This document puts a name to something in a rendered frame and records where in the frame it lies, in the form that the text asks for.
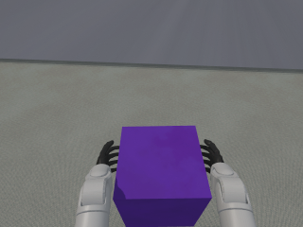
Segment left robot hand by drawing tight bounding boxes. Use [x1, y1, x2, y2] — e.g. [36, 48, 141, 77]
[96, 140, 120, 173]

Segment carton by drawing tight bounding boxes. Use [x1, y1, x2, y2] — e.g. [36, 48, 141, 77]
[113, 125, 212, 227]

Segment left robot forearm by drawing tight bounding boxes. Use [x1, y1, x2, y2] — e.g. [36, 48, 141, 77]
[75, 164, 113, 227]

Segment right robot forearm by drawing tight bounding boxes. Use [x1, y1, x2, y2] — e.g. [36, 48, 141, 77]
[210, 162, 257, 227]

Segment right robot hand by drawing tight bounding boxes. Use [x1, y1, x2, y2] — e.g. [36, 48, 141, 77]
[200, 139, 224, 174]

